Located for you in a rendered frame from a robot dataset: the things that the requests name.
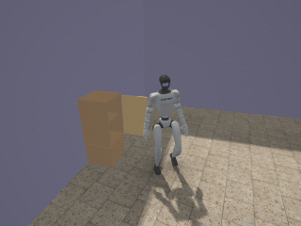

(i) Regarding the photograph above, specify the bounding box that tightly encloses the robot right forearm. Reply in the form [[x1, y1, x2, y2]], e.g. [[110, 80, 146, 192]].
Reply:
[[144, 108, 151, 129]]

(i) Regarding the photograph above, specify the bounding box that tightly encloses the right robot upper arm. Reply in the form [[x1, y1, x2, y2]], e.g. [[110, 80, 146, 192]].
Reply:
[[148, 92, 157, 113]]

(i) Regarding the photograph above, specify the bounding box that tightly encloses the robot right hand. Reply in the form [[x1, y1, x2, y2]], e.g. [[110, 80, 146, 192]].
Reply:
[[143, 128, 150, 142]]

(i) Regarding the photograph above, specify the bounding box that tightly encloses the robot left forearm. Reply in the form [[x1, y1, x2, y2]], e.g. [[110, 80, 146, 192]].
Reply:
[[177, 106, 185, 123]]

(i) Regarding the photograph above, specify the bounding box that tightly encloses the robot head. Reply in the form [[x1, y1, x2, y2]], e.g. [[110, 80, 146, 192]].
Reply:
[[158, 74, 171, 94]]

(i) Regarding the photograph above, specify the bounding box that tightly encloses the right robot shin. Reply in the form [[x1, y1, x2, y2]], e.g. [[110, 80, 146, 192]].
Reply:
[[154, 149, 161, 166]]

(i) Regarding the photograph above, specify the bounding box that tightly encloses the left robot upper arm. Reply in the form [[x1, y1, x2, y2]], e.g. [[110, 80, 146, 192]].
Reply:
[[172, 89, 181, 109]]

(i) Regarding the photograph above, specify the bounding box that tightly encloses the cupboard door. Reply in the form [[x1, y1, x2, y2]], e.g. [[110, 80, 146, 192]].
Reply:
[[121, 94, 148, 137]]

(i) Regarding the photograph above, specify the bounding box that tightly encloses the robot left hand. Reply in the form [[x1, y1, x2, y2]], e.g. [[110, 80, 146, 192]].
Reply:
[[181, 123, 189, 136]]

